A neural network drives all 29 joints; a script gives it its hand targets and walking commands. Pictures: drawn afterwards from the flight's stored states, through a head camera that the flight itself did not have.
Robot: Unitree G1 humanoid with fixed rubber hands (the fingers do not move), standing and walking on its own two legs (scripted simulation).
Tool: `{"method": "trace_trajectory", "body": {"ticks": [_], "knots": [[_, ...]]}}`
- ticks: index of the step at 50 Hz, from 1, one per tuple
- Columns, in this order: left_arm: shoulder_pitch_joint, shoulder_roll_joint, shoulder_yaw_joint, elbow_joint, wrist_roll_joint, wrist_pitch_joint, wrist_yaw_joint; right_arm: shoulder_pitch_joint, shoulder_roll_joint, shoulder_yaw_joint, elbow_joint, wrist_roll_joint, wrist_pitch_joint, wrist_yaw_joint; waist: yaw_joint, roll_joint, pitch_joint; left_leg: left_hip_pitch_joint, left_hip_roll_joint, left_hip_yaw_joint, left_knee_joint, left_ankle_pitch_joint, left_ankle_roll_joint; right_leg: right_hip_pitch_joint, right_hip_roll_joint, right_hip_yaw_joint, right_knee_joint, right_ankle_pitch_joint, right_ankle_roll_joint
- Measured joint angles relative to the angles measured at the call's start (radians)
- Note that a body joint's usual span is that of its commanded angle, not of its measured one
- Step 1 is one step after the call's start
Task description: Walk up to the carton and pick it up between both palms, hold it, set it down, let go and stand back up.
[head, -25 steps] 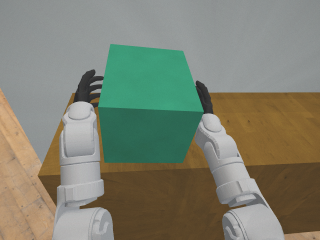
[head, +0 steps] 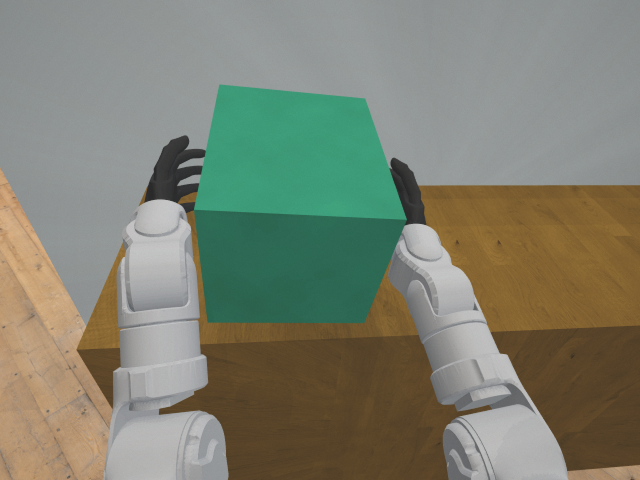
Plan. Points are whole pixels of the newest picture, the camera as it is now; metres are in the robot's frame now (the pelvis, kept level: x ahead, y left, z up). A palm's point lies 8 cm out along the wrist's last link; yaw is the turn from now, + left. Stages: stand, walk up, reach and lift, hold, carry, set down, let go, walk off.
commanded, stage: hold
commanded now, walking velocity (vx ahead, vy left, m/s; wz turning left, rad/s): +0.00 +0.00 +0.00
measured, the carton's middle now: (291, 203) +0.39 +0.00 +0.20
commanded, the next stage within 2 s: none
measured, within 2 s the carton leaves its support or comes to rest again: neither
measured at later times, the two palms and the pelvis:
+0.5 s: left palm (164, 207) +0.36 +0.14 +0.22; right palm (404, 224) +0.35 -0.14 +0.19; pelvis -0.01 +0.00 +0.00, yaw +0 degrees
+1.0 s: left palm (164, 208) +0.36 +0.14 +0.22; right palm (404, 225) +0.35 -0.14 +0.19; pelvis +0.00 +0.00 +0.00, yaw +0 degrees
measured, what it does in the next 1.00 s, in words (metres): stands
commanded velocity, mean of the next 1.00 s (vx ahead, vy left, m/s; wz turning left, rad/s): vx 0.00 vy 0.00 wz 0.00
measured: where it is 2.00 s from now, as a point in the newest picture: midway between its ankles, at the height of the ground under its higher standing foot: outside the picture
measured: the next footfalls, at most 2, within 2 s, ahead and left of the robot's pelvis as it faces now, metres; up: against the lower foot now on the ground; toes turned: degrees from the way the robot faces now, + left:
none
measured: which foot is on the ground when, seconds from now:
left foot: down 0.00-1.00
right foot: down 0.00-1.00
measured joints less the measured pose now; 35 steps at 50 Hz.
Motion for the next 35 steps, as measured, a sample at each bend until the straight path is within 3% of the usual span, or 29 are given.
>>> {"method": "trace_trajectory", "body": {"ticks": [11, 16, 22, 35], "knots": [[-0.028, 0.015, 0.010, 0.045, 0.000, -0.010, -0.008, -0.023, 0.015, -0.024, 0.040, -0.029, -0.010, 0.005, 0.007, -0.002, 0.003, -0.022, -0.005, 0.003, -0.007, 0.016, 0.001, -0.028, -0.006, 0.003, 0.007, 0.009, -0.001], [-0.017, 0.026, -0.028, 0.030, -0.025, -0.018, 0.011, -0.003, 0.003, -0.016, 0.011, -0.013, -0.024, 0.003, 0.012, 0.003, -0.011, -0.032, -0.003, 0.001, 0.000, 0.013, -0.002, -0.032, -0.003, 0.001, 0.001, 0.012, -0.001], [-0.029, 0.000, 0.014, 0.053, 0.009, -0.016, 0.000, -0.022, 0.003, -0.021, 0.042, -0.019, -0.007, 0.008, 0.010, -0.002, -0.008, -0.006, -0.002, 0.003, -0.010, 0.013, 0.002, -0.010, -0.002, 0.003, -0.003, 0.011, 0.000], [-0.034, 0.018, 0.002, 0.059, -0.011, -0.018, 0.002, -0.026, 0.012, -0.034, 0.045, -0.020, -0.016, 0.008, 0.000, -0.002, -0.013, -0.024, -0.005, -0.001, -0.003, 0.012, 0.003, -0.025, -0.005, 0.000, 0.002, 0.008, 0.002]]}}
